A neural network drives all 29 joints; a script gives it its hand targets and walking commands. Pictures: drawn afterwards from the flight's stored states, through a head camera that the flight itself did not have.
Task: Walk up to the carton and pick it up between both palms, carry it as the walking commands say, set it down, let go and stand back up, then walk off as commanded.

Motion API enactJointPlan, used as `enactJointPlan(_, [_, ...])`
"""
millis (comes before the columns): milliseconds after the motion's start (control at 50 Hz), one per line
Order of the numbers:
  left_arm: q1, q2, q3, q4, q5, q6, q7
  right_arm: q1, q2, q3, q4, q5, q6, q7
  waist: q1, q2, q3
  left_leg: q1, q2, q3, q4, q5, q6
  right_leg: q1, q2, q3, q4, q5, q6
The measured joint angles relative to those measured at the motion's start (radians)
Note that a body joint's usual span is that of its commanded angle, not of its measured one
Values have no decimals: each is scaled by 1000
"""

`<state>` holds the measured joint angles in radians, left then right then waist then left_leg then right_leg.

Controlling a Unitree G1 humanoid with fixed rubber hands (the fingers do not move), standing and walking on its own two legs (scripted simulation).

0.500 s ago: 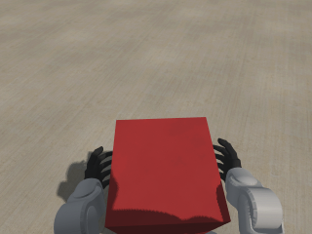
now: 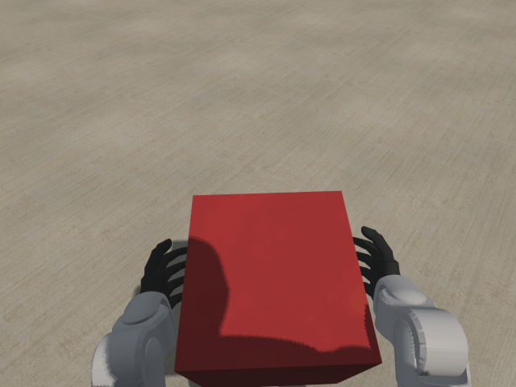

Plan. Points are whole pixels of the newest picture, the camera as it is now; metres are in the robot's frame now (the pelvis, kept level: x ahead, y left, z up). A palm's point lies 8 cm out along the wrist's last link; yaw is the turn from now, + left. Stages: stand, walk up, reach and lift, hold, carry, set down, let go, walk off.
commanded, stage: carry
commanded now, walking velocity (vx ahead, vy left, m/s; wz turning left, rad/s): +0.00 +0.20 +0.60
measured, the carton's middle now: (269, 296) +0.26 +0.00 +0.02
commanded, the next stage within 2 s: none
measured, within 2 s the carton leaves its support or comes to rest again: neither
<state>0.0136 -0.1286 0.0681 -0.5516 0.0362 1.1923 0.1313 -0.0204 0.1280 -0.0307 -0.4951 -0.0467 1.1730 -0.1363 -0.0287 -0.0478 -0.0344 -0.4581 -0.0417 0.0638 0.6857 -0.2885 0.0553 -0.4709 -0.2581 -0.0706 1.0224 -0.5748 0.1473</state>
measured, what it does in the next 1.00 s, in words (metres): steps to the left, turning left: right foot, then left foot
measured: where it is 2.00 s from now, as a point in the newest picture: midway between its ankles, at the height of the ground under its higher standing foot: outside the picture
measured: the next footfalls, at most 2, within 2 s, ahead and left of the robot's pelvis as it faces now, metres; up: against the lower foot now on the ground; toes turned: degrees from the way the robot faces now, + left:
right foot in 0.20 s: +0.04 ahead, -0.02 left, +0.00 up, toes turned -1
left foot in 0.48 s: -0.01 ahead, +0.37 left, +0.00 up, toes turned +21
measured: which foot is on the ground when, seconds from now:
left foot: down 0.00-0.22, up 0.24-0.46, down 0.48-0.78, up 0.80-1.00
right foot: up 0.00-0.18, down 0.20-0.48, up 0.50-0.78, down 0.80-1.00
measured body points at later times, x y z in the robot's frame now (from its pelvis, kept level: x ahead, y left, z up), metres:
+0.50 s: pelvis -0.05 +0.22 +0.00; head -0.04 +0.24 +0.45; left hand +0.15 +0.43 +0.08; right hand +0.24 +0.14 +0.09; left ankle -0.04 +0.35 -0.72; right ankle +0.00 -0.01 -0.71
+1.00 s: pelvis -0.16 +0.42 +0.01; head -0.14 +0.43 +0.46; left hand -0.03 +0.68 +0.10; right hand +0.14 +0.43 +0.10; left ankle -0.25 +0.56 -0.69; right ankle -0.05 +0.26 -0.72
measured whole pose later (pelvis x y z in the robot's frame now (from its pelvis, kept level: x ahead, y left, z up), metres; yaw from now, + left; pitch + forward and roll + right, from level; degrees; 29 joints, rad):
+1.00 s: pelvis -0.16 +0.42 +0.01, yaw +36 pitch +3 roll +1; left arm 0.04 -0.13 0.01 -0.59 0.02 1.14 0.14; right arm 0.01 0.13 -0.06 -0.61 -0.04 1.18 -0.13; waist -0.04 0.00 -0.01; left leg -0.45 0.04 -0.01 0.79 -0.40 -0.05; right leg -0.32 -0.30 -0.22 0.54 -0.23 0.14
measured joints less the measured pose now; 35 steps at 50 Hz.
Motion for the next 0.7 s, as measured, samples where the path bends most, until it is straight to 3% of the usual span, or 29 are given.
enactJointPlan(80, [19, -2, 0, 7, -16, -10, 7, 21, 1, 4, 1, -2, -8, 0, 44, 27, 27, 1, -49, -9, -36, 33, 50, -49, 110, -18, 72, 42, -31])
enactJointPlan(180, [25, -3, -9, -3, -33, -47, 12, 39, 2, 5, -36, -8, -31, 3, 51, 76, 41, 19, -140, -21, -116, 99, 109, 12, 189, -38, -166, 75, -60])
enactJointPlan(200, [25, -2, -14, -2, -36, -54, 11, 40, 2, 1, -47, -8, -29, 2, 48, 90, 41, 27, -159, -27, -135, 114, 106, 56, 195, -51, -271, 77, -73])
enactJointPlan(220, [21, -2, -25, 9, -37, -64, 11, 39, 1, -11, -58, -7, -24, 2, 41, 122, 45, 28, -168, -41, -136, 120, 59, 94, 198, -67, -362, 177, -111])
enactJointPlan(240, [14, -2, -37, 24, -35, -70, 12, 44, 2, -25, -65, -5, -20, 2, 31, 155, 46, 6, -162, -42, -67, 74, -28, 123, 191, -94, -413, 268, -134])
enactJointPlan(260, [10, -2, -36, 29, -33, -67, 10, 50, 2, -23, -63, -6, -22, 2, 30, 150, 44, -42, -160, -25, 94, -24, -73, 133, 168, -103, -428, 299, -138])
enactJointPlan(280, [18, -2, -29, 25, -31, -65, 6, 52, 2, -13, -60, -10, -22, 1, 33, 137, 43, -82, -145, -17, 246, -74, -85, 142, 148, -101, -444, 309, -131])
enactJointPlan(340, [38, -5, -23, -5, -31, -51, 4, 53, 2, 2, -68, -12, -10, 0, 31, 98, 34, -116, -53, -40, 414, -93, -92, 175, 94, -97, -496, 326, -85])
enactJointPlan(420, [29, -4, -43, -47, -16, -42, 5, 32, 0, -14, -111, 1, 10, 1, -2, 48, 23, -47, 58, -49, 173, -107, -95, 178, -6, -116, -479, 322, -13])
enactJointPlan(480, [18, -2, -53, -52, 1, -33, 6, 15, -1, -28, -111, 9, 19, 4, -26, 14, 3, 41, 70, -15, -56, -5, -90, 153, -99, -111, -390, 282, 38])
enactJointPlan(500, [9, 0, -43, -47, 3, -26, 5, 11, 0, -22, -92, 8, 11, 5, -29, -12, 1, 25, 37, -3, -33, 33, -72, 123, -124, -77, -314, 213, 23])
enactJointPlan(540, [3, 0, -22, -25, 2, -6, 5, 11, 0, -11, -42, 3, 1, 5, -17, -5, -4, -22, 18, -9, 42, 6, -26, 40, -61, -6, -101, 26, 10])
enactJointPlan(560, [2, 0, -15, -14, 2, 5, 6, 16, 0, -6, -21, 2, -1, 5, -4, 2, 0, -29, 12, -12, 52, -5, -8, 5, -18, 10, -6, -6, 1])
enactJointPlan(620, [14, -1, -10, 8, -6, 11, 10, 33, 1, -2, 3, -1, -2, 5, 35, 11, 17, -23, -25, -13, 15, 21, 24, -62, 80, 3, 134, 9, -27])
enactJointPlan(700, [32, -3, -21, 14, -19, -22, 17, 54, 3, -6, -9, -2, -22, 8, 55, 38, 30, -2, -102, -12, -70, 78, 90, -75, 158, -23, 77, 69, -46])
